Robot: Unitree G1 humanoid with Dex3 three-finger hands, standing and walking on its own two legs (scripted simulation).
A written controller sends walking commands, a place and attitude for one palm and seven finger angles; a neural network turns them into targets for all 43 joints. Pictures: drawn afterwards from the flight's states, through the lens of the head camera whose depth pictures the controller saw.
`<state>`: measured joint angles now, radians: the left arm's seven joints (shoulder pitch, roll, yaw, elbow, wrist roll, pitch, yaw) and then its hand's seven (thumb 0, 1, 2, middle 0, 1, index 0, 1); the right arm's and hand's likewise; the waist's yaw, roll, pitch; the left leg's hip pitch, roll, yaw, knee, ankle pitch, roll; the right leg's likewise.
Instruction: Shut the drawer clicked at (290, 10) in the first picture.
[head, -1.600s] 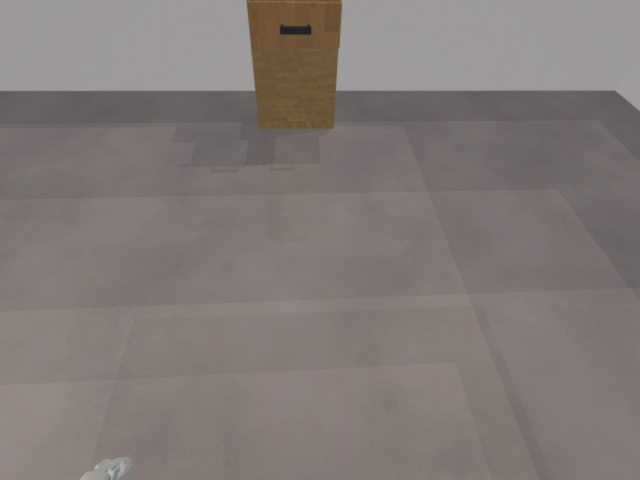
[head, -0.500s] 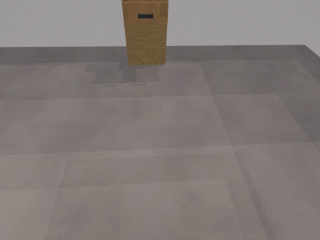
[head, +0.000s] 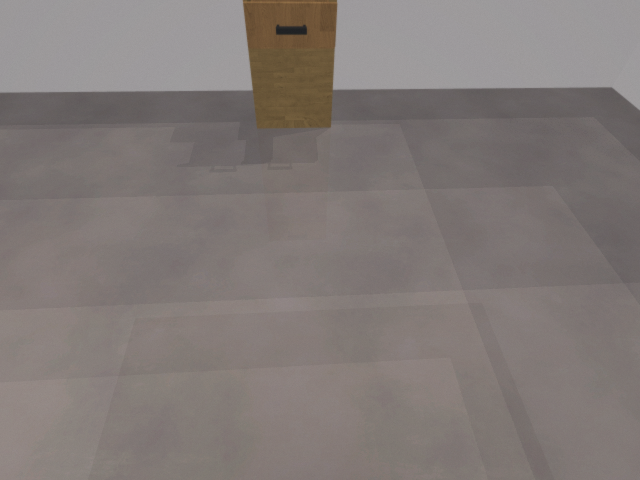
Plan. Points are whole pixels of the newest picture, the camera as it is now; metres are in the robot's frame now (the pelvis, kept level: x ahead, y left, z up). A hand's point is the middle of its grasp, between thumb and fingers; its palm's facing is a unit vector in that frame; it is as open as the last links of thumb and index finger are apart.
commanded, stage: walk to a spot facing it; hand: left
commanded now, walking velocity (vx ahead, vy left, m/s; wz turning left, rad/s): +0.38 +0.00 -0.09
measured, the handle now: (291, 28) +1.81 +0.21 -0.13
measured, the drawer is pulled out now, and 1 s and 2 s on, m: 0.24 0.24 0.24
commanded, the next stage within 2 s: none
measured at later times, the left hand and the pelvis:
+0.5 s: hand (217, 458) +0.19 +0.17 -0.19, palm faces -0.10 -0.98 -0.17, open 7.4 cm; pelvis +0.14 -0.01 -0.02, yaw -4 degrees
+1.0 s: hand (240, 381) +0.32 +0.16 -0.21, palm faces +0.06 -0.99 -0.12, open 7.3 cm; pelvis +0.37 -0.01 -0.03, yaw -1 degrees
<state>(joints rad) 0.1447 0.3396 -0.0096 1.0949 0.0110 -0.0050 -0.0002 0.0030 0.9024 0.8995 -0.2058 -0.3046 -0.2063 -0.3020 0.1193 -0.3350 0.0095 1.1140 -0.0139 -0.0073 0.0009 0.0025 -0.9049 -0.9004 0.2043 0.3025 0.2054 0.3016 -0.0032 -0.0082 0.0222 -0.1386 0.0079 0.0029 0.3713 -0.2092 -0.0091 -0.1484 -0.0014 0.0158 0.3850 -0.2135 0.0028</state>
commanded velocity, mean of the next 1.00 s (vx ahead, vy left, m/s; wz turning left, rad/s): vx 0.38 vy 0.00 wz -0.02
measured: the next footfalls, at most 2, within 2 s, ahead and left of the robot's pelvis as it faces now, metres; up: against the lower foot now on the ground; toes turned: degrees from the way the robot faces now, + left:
right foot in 0.56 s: +0.29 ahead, -0.15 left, +0.00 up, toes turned -11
left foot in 0.98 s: +0.50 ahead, +0.09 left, +0.00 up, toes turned +8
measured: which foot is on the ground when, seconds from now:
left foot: down 0.00-0.56, up 0.58-0.96, down 0.98-1.00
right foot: down 0.00-0.30, up 0.32-0.54, down 0.56-1.00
